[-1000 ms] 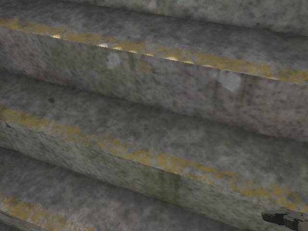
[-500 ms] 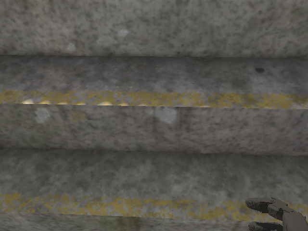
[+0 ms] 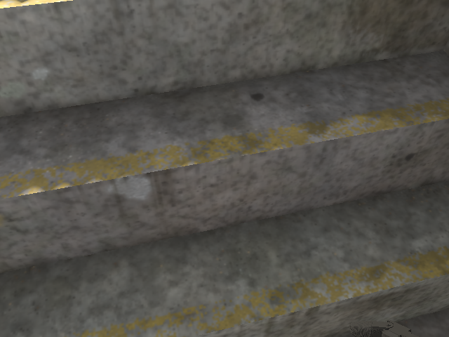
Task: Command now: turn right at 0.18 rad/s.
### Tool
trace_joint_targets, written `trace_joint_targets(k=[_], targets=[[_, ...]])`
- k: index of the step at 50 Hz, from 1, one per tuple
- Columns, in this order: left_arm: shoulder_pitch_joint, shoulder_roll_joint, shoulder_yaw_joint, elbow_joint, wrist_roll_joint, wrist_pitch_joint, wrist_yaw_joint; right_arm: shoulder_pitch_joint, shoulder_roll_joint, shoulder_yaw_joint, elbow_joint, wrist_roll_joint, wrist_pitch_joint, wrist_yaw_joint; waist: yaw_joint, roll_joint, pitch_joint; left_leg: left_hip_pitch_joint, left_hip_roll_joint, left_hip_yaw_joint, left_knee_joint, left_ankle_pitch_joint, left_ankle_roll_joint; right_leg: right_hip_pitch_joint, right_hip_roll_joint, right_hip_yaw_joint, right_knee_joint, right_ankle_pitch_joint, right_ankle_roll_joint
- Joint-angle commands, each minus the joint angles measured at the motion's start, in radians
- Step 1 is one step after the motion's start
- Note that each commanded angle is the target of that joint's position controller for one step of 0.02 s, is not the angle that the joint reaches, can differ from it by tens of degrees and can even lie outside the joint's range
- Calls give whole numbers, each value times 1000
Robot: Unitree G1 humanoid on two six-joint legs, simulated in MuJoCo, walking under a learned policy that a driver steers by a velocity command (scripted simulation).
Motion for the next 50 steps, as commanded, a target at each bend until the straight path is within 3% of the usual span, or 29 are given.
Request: trace_joint_targets(k=[1, 3, 4, 5, 6, 8, 10, 14, 16, 19, 21, 23, 25, 26, 27, 28, 29, 31, 35, 37, 40, 43, 44, 45, 46, 47, 48, 49, 50], targets=[[-110, 77, 18, -101, -25, 3, -3, 55, -24, -6, -36, 38, -19, 0, -68, -23, -112, -35, -8, -76, 4, 155, -51, 236, -153, 278, -213, 356, -180], [-87, 6, 4, -65, -34, 25, -42, 67, -19, -8, 31, 25, -7, 23, -34, 3, -36, -14, -6, -73, -96, 171, -29, 209, -97, 184, -231, 150, -84], [2, 18, 16, -74, 14, -23, 50, 67, -71, -22, 23, 46, 15, -36, -18, -14, -5, 50, 24, -120, -102, 250, 24, 228, -157, 173, -230, 628, -60], [41, 37, 20, -56, 12, -37, 75, 109, -74, -23, 38, 52, 24, -59, -16, -57, -73, 76, 32, -135, -101, 215, 26, 317, -161, 160, -200, 835, -47], [-42, 61, 16, -37, -19, -5, 10, 47, -22, -10, 37, 20, 5, -8, -20, -28, -159, -1, -4, -107, -92, 175, 15, 392, -93, 146, -205, 433, -29], [-44, 98, 38, -43, 16, 39, -5, 30, -30, -10, 38, 9, -8, 15, 28, -2, -59, -106, -27, -114, -95, 127, 36, 376, -100, 142, -279, 107, -72], [-49, 130, 55, -50, 11, 59, 23, 29, -59, -23, 18, 14, -22, -10, 33, -11, -58, -165, -26, -122, -32, 140, 60, 396, -149, 185, -317, 92, -146], [-42, 133, 69, -87, -9, 36, 79, 81, -98, -43, 18, 6, -31, -33, 38, -108, -70, -299, -27, -186, 265, 40, 59, 405, -343, 307, -382, 219, -299], [53, 175, 98, -80, 9, 16, 101, 46, -117, -56, 11, -1, -21, -44, 88, -188, -86, -442, -57, -243, 903, -199, 29, 361, -417, 312, -429, 381, -390], [-131, 50, 44, -88, 44, 29, 79, 29, -64, -35, -33, 12, 6, -22, -7, 44, -79, -558, -87, -278, 870, -98, 83, 324, -271, 46, -377, 309, -254], [-294, 82, 47, -145, 1, 42, 73, 117, -23, -18, -9, 4, 19, 18, -79, 29, -89, -294, -45, -187, 232, -167, 76, 278, -180, -89, -379, 247, -148], [-442, 171, 74, -190, 41, 30, 56, 378, -18, -31, 107, 9, 5, 63, -178, -67, -49, 180, -104, -154, 80, 249, 37, -7, -208, -110, -321, 156, -122], [-317, 154, 76, -119, 51, 29, 39, 345, -95, -48, 98, 2, -10, 41, -102, -19, 20, 109, -149, -133, -200, 345, 71, 85, -252, -83, -178, 45, -135], [-162, 63, 61, -88, 43, 36, 29, 315, -167, -63, 88, -21, -20, 11, 1, 116, -29, 139, -104, -263, -222, 638, 176, 70, -168, -155, 59, -20, -68], [-81, 21, 44, -143, 37, 22, 41, 354, -343, -109, 68, 2, -24, -24, 40, 306, -90, 319, 109, -658, -243, 996, 444, -206, -4, -143, 313, -196, 34], [-112, 72, 43, -150, 17, 11, 51, 382, -336, -120, 59, -16, -28, -17, -44, 325, -160, 399, 215, -814, -298, 855, 523, -357, 68, 38, 738, -307, 79], [-162, 52, 33, -140, 8, 12, 49, 408, -280, -113, 97, -43, -31, 0, -86, 316, -84, 320, 187, -865, -314, 421, 471, -533, 78, 154, 1092, -209, 38], [-174, 88, 49, -90, 16, 2, 56, 325, -128, -48, 125, -44, 15, 34, -76, 58, 111, 136, 114, -759, -308, -32, 357, -782, 87, 216, 1369, 69, -79], [-154, -9, -7, -100, 26, 28, 16, 365, -43, 1, 222, -23, 54, 14, -26, 60, -20, 97, 99, -682, -323, 15, 355, -885, 20, 109, 1508, 83, -138], [-235, 3, -22, -100, 48, 28, 17, 501, -30, 16, 296, -40, 34, -3, -71, 140, -34, 155, 81, -698, -310, 85, 357, -1015, 37, 85, 1708, -25, -149], [-409, 41, -32, -157, 18, 11, 31, 527, -68, 2, 323, -70, 15, 8, -92, 131, -32, 102, 57, -601, -369, 361, 342, -952, 0, 3, 1461, -109, -168], [-447, -7, -50, -146, 35, 91, 43, 572, -115, -2, 383, -65, 11, 39, -69, 157, -53, 115, 82, -633, -454, 381, 370, -944, -34, -34, 1135, -32, -158], [-490, -4, -72, -175, 40, 157, 6, 390, -179, -20, 363, -6, 25, 78, 36, 162, 21, -198, 141, -555, -667, 608, 440, -585, 20, -114, 789, -478, -145], [-580, 10, -64, -178, 30, 197, -23, 470, -189, -16, 390, -13, 32, 98, -17, 174, -9, -246, 195, -618, -707, 845, 495, -467, 63, -169, 738, -442, -124], [-259, -104, -60, -43, -11, 70, 61, 579, 22, -18, 389, 86, -26, -69, -109, 56, -121, -80, 11, -340, -478, 1623, 320, 23, 83, -260, 815, -358, -159], [-83, -113, -57, -21, -84, 45, 109, 601, -89, -24, 432, 104, -52, -111, 31, 211, -294, -32, 16, -320, -321, 1801, 323, 135, 115, -165, 674, -378, -127], [51, -57, -35, 29, -86, 36, 135, 579, -150, -48, 429, 111, -75, -112, 96, 173, -382, -58, 24, -333, -166, 1809, 306, 297, 88, -64, 621, -366, -134], [222, 31, 1, 112, -47, 53, 149, 444, -187, -61, 378, 98, -95, -97, 199, 37, -431, -79, 5, -316, 10, 1738, 319, 362, 72, 99, 455, -474, -138], [284, 133, 38, 183, 3, 83, 164, 260, -148, -66, 292, 50, -87, -61, 213, -180, -324, -340, -114, -259, 265, 1297, 291, 355, -47, 436, 170, -800, -212]])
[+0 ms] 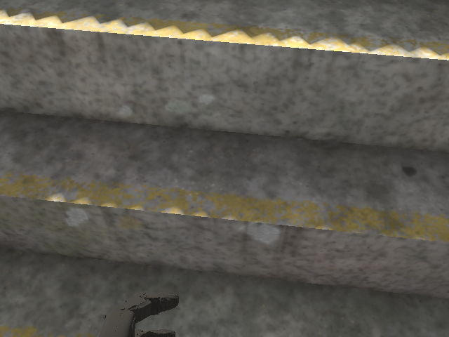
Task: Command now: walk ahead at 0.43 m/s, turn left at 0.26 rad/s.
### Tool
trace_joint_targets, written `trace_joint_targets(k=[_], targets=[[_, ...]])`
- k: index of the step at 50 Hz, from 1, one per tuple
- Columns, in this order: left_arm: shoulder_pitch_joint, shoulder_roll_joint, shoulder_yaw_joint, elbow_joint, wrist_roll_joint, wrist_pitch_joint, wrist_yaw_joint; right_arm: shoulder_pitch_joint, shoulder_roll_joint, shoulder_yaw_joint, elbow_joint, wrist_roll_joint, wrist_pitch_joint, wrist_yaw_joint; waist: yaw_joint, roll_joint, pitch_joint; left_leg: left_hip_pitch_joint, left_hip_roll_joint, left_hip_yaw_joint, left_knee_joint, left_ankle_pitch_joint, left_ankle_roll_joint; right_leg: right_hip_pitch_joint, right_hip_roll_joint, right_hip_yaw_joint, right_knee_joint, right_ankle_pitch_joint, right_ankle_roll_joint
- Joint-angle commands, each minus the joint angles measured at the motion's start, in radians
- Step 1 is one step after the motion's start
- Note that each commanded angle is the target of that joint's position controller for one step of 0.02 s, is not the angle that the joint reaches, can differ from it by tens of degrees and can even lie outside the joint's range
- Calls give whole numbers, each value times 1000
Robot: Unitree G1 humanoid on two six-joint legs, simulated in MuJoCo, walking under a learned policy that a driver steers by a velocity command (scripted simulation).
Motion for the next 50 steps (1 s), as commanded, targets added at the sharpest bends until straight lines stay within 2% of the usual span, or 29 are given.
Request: trace_joint_targets(k=[1, 3, 7, 8, 9, 11, 12, 15, 16, 18, 19, 20, 21, 22, 23, 26, 27, 28, 31, 35, 36, 38, 40, 41, 42, 44, 45, 47, 50], targets=[[497, 315, 125, 172, 54, 36, 76, -238, -152, -59, -170, -62, -29, 18, 231, -481, -249, -493, -115, 41, 1054, -61, 50, 716, -273, 1015, -846, -712, -227], [207, 195, 110, 165, 66, 15, 48, -442, 83, 4, -397, -130, 3, 37, 63, -190, 54, -752, -131, -124, 1643, -256, 2, 385, -309, 943, -859, -607, -164], [114, 41, 81, 273, 65, -61, 3, -46, 23, 1, -323, -83, 66, 11, -187, -60, 147, -687, -116, -71, 1660, -217, -76, 211, -249, 427, -826, -227, -27], [100, 73, 89, 281, 59, -77, -2, -52, 12, -6, -321, -68, 80, 7, -187, -66, 169, -687, -115, -56, 1641, -198, -88, 192, -249, 365, -849, -181, -32], [-145, 77, 45, 74, 98, -79, -82, -169, -157, 6, -319, -17, 110, 91, -134, 74, 113, -633, -70, -43, 1361, -240, -17, -18, -154, 194, -966, -65, -27], [-286, 229, 82, -29, 55, -63, -89, -66, -210, -34, -240, -58, 114, 113, -191, -57, -47, -285, -59, 71, 1224, -221, -47, -130, -143, 102, -1013, 45, -18], [-95, 267, 110, 5, 23, -43, -88, -138, -222, -34, -241, -82, 111, 122, -93, -29, -75, -304, -25, 149, 909, -491, -87, 109, -199, 129, -1094, 56, -51], [178, 291, 122, 110, 70, -11, -106, -178, -175, -25, -199, -96, 88, 103, 44, -172, -12, -218, -14, 205, 419, -609, -141, 369, -263, 234, -1005, -65, -134], [149, 252, 108, 124, 98, -38, -124, -31, -169, -37, -145, -93, 73, 77, -15, -187, 13, -20, -3, 114, 456, -479, -135, 318, -303, 259, -935, -36, -127], [115, 95, 70, 140, 65, -48, -150, 197, -217, -63, -10, -120, 50, 56, -102, 89, 27, 174, 1, -122, 142, -610, -19, 153, -120, 93, -265, 299, -92], [296, 24, 54, 194, 81, -57, -170, 307, -318, -70, -23, -140, 43, 46, -71, 232, 5, 363, 191, -664, -9, -622, 213, -204, 93, 329, 235, 328, -37], [364, 39, 52, 208, 70, -85, -181, 191, -295, -59, -50, -138, 44, 39, -61, 259, 49, 351, 252, -1024, -126, -945, 244, -462, 181, 581, 691, 480, -34], [252, 102, 61, 195, 38, -93, -172, 29, -277, -57, -56, -128, 56, 45, -44, 19, 123, 255, 237, -854, -90, -919, 153, -588, 172, 580, 853, 606, -37], [77, 13, 40, 9, 113, -111, -86, -7, -154, -39, -128, -32, 19, 29, 31, -63, 17, 180, 247, -571, -116, -918, -8, -325, 37, 262, 762, 540, 27], [1, 21, 26, -10, 116, -117, -59, -12, -115, -25, -76, -9, -16, 8, 19, -112, 59, 146, 211, -457, -99, -827, -60, -327, 21, 224, 755, 558, 37], [-35, 33, 29, -48, 70, -76, -51, 19, -66, -8, -30, -40, -65, -28, -7, -87, 109, 43, 170, -309, -89, -663, -14, -274, -29, 162, 802, 638, 37], [69, 128, 27, 70, 0, -45, -110, 50, -96, 22, -41, -149, 15, 16, -49, 54, 65, 77, 171, -379, -59, -584, 106, -462, 35, 362, 927, 607, -97], [103, 136, 32, 77, -7, -47, -130, 137, -80, 27, -9, -165, 45, 40, -67, 19, 83, 200, 227, -388, -80, -514, 158, -602, 53, 393, 1034, 592, -146], [109, 96, 29, 70, 28, -65, -144, 221, -50, 51, 59, -165, 54, 79, -22, -75, 90, 328, 245, -218, -99, -390, 134, -768, 50, 371, 1133, 601, -220], [-182, 75, 20, -37, -6, 7, -138, 204, -15, 69, 30, -187, 34, 71, -37, 44, 63, -30, 162, 56, -306, -289, 82, -439, -73, 83, 706, 709, -167], [-223, 58, 0, -78, 13, 55, -146, 81, -45, 75, 18, -154, 63, 108, 55, 59, 71, -286, 180, 131, -439, -8, 127, -109, -83, -45, 476, 532, -170], [-395, 82, -5, -152, 9, 123, -162, 287, -172, 71, 126, -146, 58, 159, 14, 123, 1, -178, 269, 77, -378, 1008, 220, 86, 31, -105, 125, 253, -88], [-95, 101, 9, -95, 64, 145, -190, 149, -320, 18, 92, -74, 26, 170, 129, 179, -118, 343, 347, 124, -189, 1801, 266, 47, 107, -190, -165, 222, -45], [232, 71, 18, 82, 3, 53, -93, 210, -257, -22, 45, 77, -33, -11, 125, 34, -291, 415, 256, 278, 102, 1635, 52, 467, 172, -163, -176, -15, -75], [399, 92, 30, 148, -28, 23, -49, 221, -277, -22, 41, 62, -52, -61, 186, 51, -336, 291, 252, 226, 257, 1401, -4, 660, 122, 48, -272, 18, -112], [463, 222, 84, 243, 13, 56, 22, -108, -202, -24, -120, -4, -57, -20, 247, -256, -153, -304, -36, 224, 831, 354, -35, 718, -81, 800, -749, -209, -290], [327, 218, 97, 228, 33, 60, 29, -241, -115, -22, -205, -91, -45, 20, 177, -240, -58, -430, -86, 67, 1365, -96, -50, 581, -136, 957, -917, -118, -339], [258, 159, 97, 256, 66, 12, 26, -315, 76, 34, -377, -101, -11, 27, 36, -125, 145, -702, -92, -4, 1720, -264, -41, 452, -161, 858, -909, -106, -247], [209, 94, 92, 259, 44, -72, -11, -197, 54, 50, -432, -109, -9, -1, -78, -76, 197, -776, -56, 8, 1739, -304, -50, 436, -108, 558, -942, 327, -138]])
Over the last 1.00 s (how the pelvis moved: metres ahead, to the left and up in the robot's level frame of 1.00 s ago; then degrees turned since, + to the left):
0.08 0.07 0.09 22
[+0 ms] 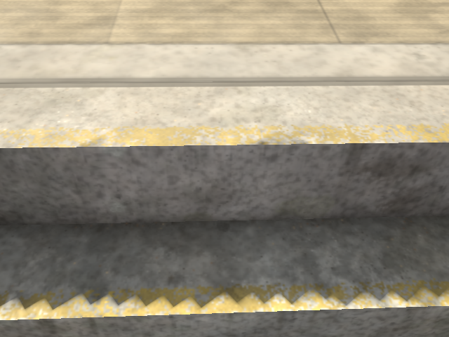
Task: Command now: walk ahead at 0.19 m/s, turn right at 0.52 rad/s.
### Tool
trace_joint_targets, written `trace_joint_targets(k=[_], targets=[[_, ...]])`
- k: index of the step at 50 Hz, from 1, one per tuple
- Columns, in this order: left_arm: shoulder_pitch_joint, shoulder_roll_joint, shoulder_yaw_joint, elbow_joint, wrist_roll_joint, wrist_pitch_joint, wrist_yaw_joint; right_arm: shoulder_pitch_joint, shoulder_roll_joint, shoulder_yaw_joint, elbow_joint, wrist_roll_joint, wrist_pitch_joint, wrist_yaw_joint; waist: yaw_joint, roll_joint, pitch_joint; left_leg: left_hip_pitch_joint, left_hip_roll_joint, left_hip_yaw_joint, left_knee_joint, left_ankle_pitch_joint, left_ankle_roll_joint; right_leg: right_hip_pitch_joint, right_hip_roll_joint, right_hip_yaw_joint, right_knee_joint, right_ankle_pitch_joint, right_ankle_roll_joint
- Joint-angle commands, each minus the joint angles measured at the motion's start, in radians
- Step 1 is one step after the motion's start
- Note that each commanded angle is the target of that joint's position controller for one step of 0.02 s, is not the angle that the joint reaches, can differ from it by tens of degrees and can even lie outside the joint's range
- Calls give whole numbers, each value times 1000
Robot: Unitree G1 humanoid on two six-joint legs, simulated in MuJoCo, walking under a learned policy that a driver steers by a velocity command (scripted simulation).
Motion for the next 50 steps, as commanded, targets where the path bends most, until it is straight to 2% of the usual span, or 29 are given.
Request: trace_joint_targets(k=[1, 3, 5, 6, 8, 10, 12, 13, 14, 15, 16, 17, 18, 19, 20, 21, 23, 25, 28, 32, 35, 38, 42, 44, 46, 47, 48, 49, 50], targets=[[-53, -54, -48, -55, 38, -65, -119, -144, -49, 29, -200, 47, 60, 33, -35, -3, 85, -345, 13, -130, 3, -286, 56, 54, -232, 376, -609, 456, -183], [-158, 92, -3, -153, 19, -85, -140, -215, -80, 25, -279, 27, 91, 27, -91, -139, -43, -193, 17, -38, -83, -511, 13, 36, -244, 296, -655, 778, -200], [152, 78, -2, -55, 51, -97, -117, -271, -53, 40, -258, 20, 104, 6, 31, -91, -76, -574, -7, -77, 301, -620, -16, 409, -353, 445, -601, 901, -206], [306, 56, -19, -1, 94, -92, -125, -307, -5, 60, -271, 5, 117, -10, 46, -8, -46, -749, 8, -101, 326, -472, -14, 555, -352, 476, -538, 892, -172], [453, 69, -17, -2, 60, -97, -106, -414, 3, 72, -335, -9, 112, -15, 90, -62, -104, -823, -1, -80, 327, -550, -27, 728, -325, 470, -467, 1046, -152], [529, 86, -20, 8, 42, -98, -91, -546, -4, 63, -408, 10, 126, -26, 111, -151, -79, -862, 23, -12, 250, -681, -36, 711, -317, 485, -532, 927, -161], [404, 147, 2, -62, 44, -100, -85, -641, 4, 67, -494, -3, 130, -21, 68, -141, -69, -664, 91, 13, -103, -652, -4, 466, -283, 481, -631, 704, -112], [198, 273, 57, -98, 2, -68, -131, -670, 42, 93, -550, 6, 170, 17, -91, -146, -56, -73, 13, 143, -531, -952, -5, -42, -318, 479, -912, 1029, -207], [200, 332, 83, -110, 30, -63, -160, -631, 22, 80, -513, 62, 192, 39, -67, -203, -91, 143, -27, 170, -560, -750, -37, -166, -414, 585, -983, 1220, -280], [126, 311, 81, -138, 22, -92, -197, -395, -38, 37, -390, 83, 167, 53, -150, -302, -98, 262, -67, 171, -428, -388, -28, -52, -389, 430, -881, 1758, -211], [180, 269, 67, -152, 22, -112, -215, -236, -118, 12, -286, 76, 148, 38, -117, -133, -378, 572, -54, 39, -732, -331, 26, -53, -340, 428, -648, 1956, -182], [153, 174, 33, -179, 44, -122, -208, 74, -145, 0, -182, 26, 153, 22, -219, 94, -616, 833, 35, -301, -1011, -250, 101, -124, -269, 442, -345, 1484, -134], [268, 60, 8, -140, 74, -81, -222, 186, -240, -21, -150, -5, 164, 14, -230, 416, -622, 833, 309, -946, -1458, -691, 292, -311, -77, 434, 150, 633, -41], [212, 120, 54, -75, -10, -58, -200, 137, -220, -22, -70, 2, 149, 18, -209, 351, -323, 594, 258, -1007, -1576, -1194, 161, -445, -26, 559, 610, 638, -46], [236, 91, 40, -72, -62, -60, -179, 10, -251, -31, 4, 30, 134, 33, -67, 334, -105, 387, 243, -821, -1545, -1238, 73, -586, -26, 474, 813, 611, -63], [267, 74, 22, -45, -64, -55, -157, -77, -160, -21, 53, 43, 114, 39, 5, 87, -34, 288, 242, -624, -1466, -1106, 42, -625, -66, 412, 826, 635, -52], [257, 69, -3, -19, -22, -39, -144, -207, 30, 21, 74, 50, 79, 25, 71, -90, -99, 231, 202, -409, -1405, -856, 15, -545, -113, 361, 780, 579, -36], [232, 66, -10, 1, -15, -27, -149, -230, 86, 32, 87, 36, 44, 2, 84, -82, -93, 202, 148, -269, -1446, -660, -2, -509, -116, 332, 751, 614, -18], [167, 103, -15, -18, -13, -41, -176, -140, -8, 10, 132, 9, 15, -1, 69, -59, -15, 147, 117, -163, -1511, -668, 10, -530, -95, 238, 782, 627, -27], [-7, 118, -41, -115, 3, -45, -135, 7, -60, 12, 138, -3, 12, -2, -11, 23, -19, 325, 216, -288, -1547, -746, 66, -704, -119, 201, 682, 530, 31], [-31, 147, -42, -136, 7, -50, -138, 43, -122, 4, 110, 0, 6, 2, -32, 67, -7, 282, 255, -307, -1604, -776, 95, -650, -133, 82, 725, 422, 72], [-34, 165, -41, -147, 17, -57, -134, 44, -128, 11, 89, -5, -6, -9, -40, 91, 20, 280, 275, -336, -1575, -837, 108, -608, -160, 81, 679, 413, 68], [-36, 198, -11, -161, 31, -73, -119, -11, -166, 4, 45, 31, -20, -19, -30, 67, 24, 223, 225, -236, -1578, -857, 60, -245, -162, -45, 161, 276, 84], [-96, 184, 5, -162, 28, -78, -115, 144, -185, -17, 115, 50, -4, -3, -85, 139, 74, 286, 210, -209, -1512, -909, 57, -128, -127, -127, -166, 98, 123], [12, 133, -1, -112, 8, -76, -112, 85, -172, -17, 135, 18, 31, 32, -31, 75, 75, 256, 190, -213, -1314, -916, 84, 93, -142, -78, -458, 225, 126], [135, 147, 20, -58, 23, -84, -118, 88, -113, -12, 146, 1, 29, 52, -8, 6, 70, 94, 137, -146, -1126, -828, 92, 321, -110, -126, -320, 99, 120], [332, 150, 27, 11, 46, -79, -120, 13, -47, 7, 142, -3, 29, 81, 80, -92, 57, -35, 72, -75, -744, -626, 69, 413, -194, 9, -342, 150, 64], [303, 169, 14, -97, -13, -59, -67, 77, 39, -17, 91, 83, 54, 5, 74, -404, -20, -302, -75, 88, -373, -501, -34, 553, -430, 450, -570, -223, -13], [202, 137, 1, -143, -3, -55, -45, 71, 35, -12, 78, 59, 49, -43, 22, -331, -16, -354, -36, 14, 11, -352, -80, 419, -569, 771, -737, -353, -40]])
Over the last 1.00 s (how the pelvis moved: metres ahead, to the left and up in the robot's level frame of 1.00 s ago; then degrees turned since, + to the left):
0.31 0.05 0.30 -10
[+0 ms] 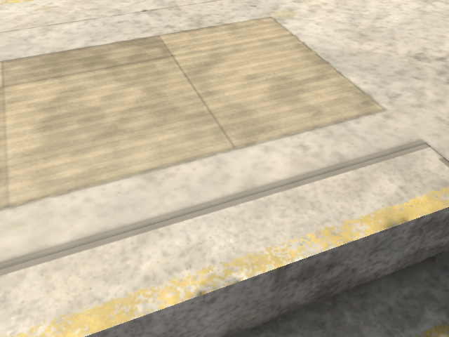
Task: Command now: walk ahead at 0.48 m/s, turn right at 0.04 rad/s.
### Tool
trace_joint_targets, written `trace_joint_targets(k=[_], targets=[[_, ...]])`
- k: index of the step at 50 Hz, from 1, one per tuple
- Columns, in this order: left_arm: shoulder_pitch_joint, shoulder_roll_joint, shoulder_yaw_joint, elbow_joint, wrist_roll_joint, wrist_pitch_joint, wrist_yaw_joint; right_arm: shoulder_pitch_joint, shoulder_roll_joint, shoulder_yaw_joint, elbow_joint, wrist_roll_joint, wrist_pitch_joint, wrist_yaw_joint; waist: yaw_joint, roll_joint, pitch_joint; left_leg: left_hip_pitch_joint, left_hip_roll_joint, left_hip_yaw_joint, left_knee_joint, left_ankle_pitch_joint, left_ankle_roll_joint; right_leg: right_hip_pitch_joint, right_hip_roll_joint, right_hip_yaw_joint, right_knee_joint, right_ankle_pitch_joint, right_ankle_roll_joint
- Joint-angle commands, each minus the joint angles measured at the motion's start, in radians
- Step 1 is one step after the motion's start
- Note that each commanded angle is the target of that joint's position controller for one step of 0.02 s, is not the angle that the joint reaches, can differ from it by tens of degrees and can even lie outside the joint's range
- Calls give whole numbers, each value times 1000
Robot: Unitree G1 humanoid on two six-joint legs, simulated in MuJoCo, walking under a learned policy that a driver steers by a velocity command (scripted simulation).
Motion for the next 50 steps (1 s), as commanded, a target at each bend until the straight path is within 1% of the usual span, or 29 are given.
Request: trace_joint_targets(k=[1, 2, 3, 4, 5, 8, 20, 24, 26, 28, 29, 30, 31, 32, 33, 34, 37, 38, 39, 40, 41, 42, 43, 44, 45, 46, 47, 48, 50], targets=[[-2, 6, -22, -112, 18, 14, 65, -87, 33, -7, -137, -16, 20, -85, -3, -132, 30, -355, -111, 65, 872, 234, -111, 138, -386, 661, -457, 123, -170], [9, 67, 10, -98, 13, 12, 74, -117, 63, 19, -177, -17, 25, -80, -17, -90, 126, -394, -31, 59, 748, 290, -117, 109, -345, 577, -479, 11, -205], [-34, 52, 4, -105, 27, -7, 88, -148, 2, 6, -207, -39, 39, -68, -38, -5, 128, -264, -32, 103, 709, 319, -129, 6, -281, 456, -388, 155, -206], [60, 42, 15, -60, -1, -19, 97, -166, 9, 4, -217, -46, 45, -48, -15, -21, 150, -319, -6, 28, 656, 386, -114, 46, -301, 521, -408, -31, -234], [27, -11, 2, -71, 13, -31, 101, -169, -15, -3, -235, -58, 60, -44, -32, 21, 151, -261, -38, 52, 687, 423, -115, 7, -259, 462, -331, 86, -207], [28, 7, 17, -84, 12, -47, 85, -30, -18, -14, -206, -38, 84, -43, -54, -24, 91, -177, -95, 123, 644, 512, -92, 34, -213, 404, -249, 114, -227], [7, -12, 35, -204, 30, -19, 106, -107, -11, -17, -337, -43, 116, -63, 47, -124, 57, -59, -77, 90, 258, 445, -39, 118, -261, 572, -66, 317, -324], [-88, -21, 26, -282, 44, -8, 110, -57, -11, -10, -371, -23, 105, -67, 9, -100, 17, 55, -31, 89, 23, 388, -9, 41, -268, 559, -10, 465, -321], [-216, -47, 13, -332, 39, 2, 112, 125, -6, -6, -325, -18, 99, -66, -90, -33, 55, 266, -3, 114, -405, 387, 19, -98, -204, 385, 139, 588, -279], [-211, -110, 8, -361, 16, 48, 134, 347, 10, -10, -174, -13, 78, -63, -143, 74, 169, 496, -11, 253, -1228, 616, 35, -143, -31, 90, 604, 627, -209], [-167, -168, -10, -369, -7, 60, 131, 315, 106, 20, -105, 11, 54, -59, -117, 213, 248, 425, 10, 284, -1456, 944, 63, -122, 100, -21, 905, 70, -204], [-95, -169, 12, -404, -38, 63, 117, 240, 97, 36, -89, -17, 20, -58, 3, 184, 254, 529, 119, 126, -1336, 1328, 79, -328, 202, 56, 1341, -28, -186], [-101, -97, 29, -499, -71, 38, 99, 126, -142, -18, -123, -78, -26, -76, 134, 176, 205, 874, 256, 17, -1032, 1914, 96, -698, 151, 179, 1350, -193, -146], [-153, -42, 20, -496, -34, 12, 78, 218, -178, -54, -111, -93, -40, -77, 64, 44, 197, 1135, 306, -47, -947, 1739, 87, -1004, 105, 252, 1210, -50, -148], [-344, -125, -9, -530, -11, -2, 77, 393, -118, -51, -31, -109, -40, -77, -43, 5, 211, 1300, 310, -64, -926, 1576, 60, -1279, 115, 284, 1379, -31, -165], [-409, -165, -34, -534, -12, -11, 77, 433, -75, -45, 1, -109, -35, -67, -55, -50, 204, 1311, 275, 3, -944, 1502, 8, -1339, 131, 236, 1389, -30, -168], [-439, -142, -64, -576, 26, 16, 47, 257, -58, -41, -6, -14, -33, -69, 27, -69, 103, 906, 188, 202, -1212, 1752, -12, -784, 67, -77, 923, -27, -145], [-258, -159, -81, -549, 21, 37, 42, 76, -75, -40, -53, 49, -37, -85, 157, -8, -12, 597, 153, 271, -1221, 2015, 15, -232, 69, -65, 618, 31, -180], [-154, -94, -65, -524, -21, 64, 52, 93, -164, -60, -84, 94, -56, -100, 179, 16, -155, 549, 196, 180, -1150, 2184, 65, 61, 110, -38, 452, 85, -166], [136, -21, -19, -420, -41, 103, 74, 28, -254, -78, -114, 90, -96, -79, 280, 128, -321, 593, 324, 147, -935, 2783, 118, 283, 159, -12, 576, 71, -171], [170, 56, 14, -351, -21, 103, 75, 146, -217, -79, -104, 116, -111, -44, 212, -6, -444, 517, 291, 59, -711, 2762, 76, 484, 168, 113, 433, 18, -251], [298, 122, 45, -328, 20, 123, 101, 113, -257, -82, -132, 108, -117, 11, 295, -160, -498, 369, 146, 54, -369, 2302, 81, 531, 1, 510, 131, -182, -346], [294, 161, 67, -305, 22, 152, 113, 22, -192, -87, -163, 39, -108, 55, 296, -359, -477, 268, -153, 72, 63, 934, 75, 426, -111, 905, -371, -385, -424], [96, 139, 81, -330, -7, 165, 130, -70, -126, -83, -201, -39, -93, 65, 235, -277, -432, 118, -261, -84, 638, 566, 37, 278, -132, 1194, -524, -603, -475], [-79, 104, 75, -294, -33, 152, 128, -209, 29, -46, -337, -79, -62, 48, 142, -145, -215, -55, -216, -82, 894, 504, 8, 50, -159, 1142, -498, -565, -430], [-102, 29, 53, -212, -30, 132, 136, -232, 120, -6, -398, -99, -39, 30, 61, -53, 0, -171, -192, -51, 925, 499, 12, -117, -156, 1030, -439, -545, -367], [-101, -74, 20, -129, -14, 115, 130, -128, 172, 20, -395, -90, -16, 12, -50, 3, 119, -219, -174, -47, 913, 436, 5, -235, -145, 871, -395, -477, -299], [-103, -142, -3, -79, 10, 97, 119, -37, 184, 36, -380, -68, 5, -8, -105, -9, 160, -231, -165, -45, 933, 366, -11, -297, -136, 727, -362, -373, -265], [-114, -132, -13, -41, 14, 61, 102, 67, 168, 46, -338, -27, 23, -35, -154, -24, 183, -232, -119, -8, 852, 451, -56, -344, -156, 497, -354, -177, -249]])
Over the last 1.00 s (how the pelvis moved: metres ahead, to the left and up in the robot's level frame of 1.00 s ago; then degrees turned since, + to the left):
0.16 0.05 0.24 -17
